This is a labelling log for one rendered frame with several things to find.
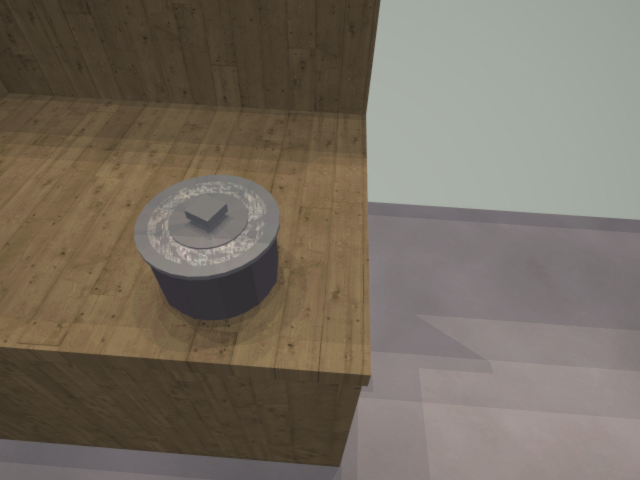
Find lid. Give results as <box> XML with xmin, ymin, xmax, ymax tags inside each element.
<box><xmin>134</xmin><ymin>175</ymin><xmax>280</xmax><ymax>280</ymax></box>

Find pot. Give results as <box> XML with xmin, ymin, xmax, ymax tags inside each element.
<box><xmin>150</xmin><ymin>237</ymin><xmax>278</xmax><ymax>320</ymax></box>

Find table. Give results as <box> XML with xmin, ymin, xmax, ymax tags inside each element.
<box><xmin>0</xmin><ymin>0</ymin><xmax>380</xmax><ymax>467</ymax></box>

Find knob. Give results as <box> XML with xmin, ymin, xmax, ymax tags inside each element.
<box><xmin>184</xmin><ymin>194</ymin><xmax>228</xmax><ymax>229</ymax></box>

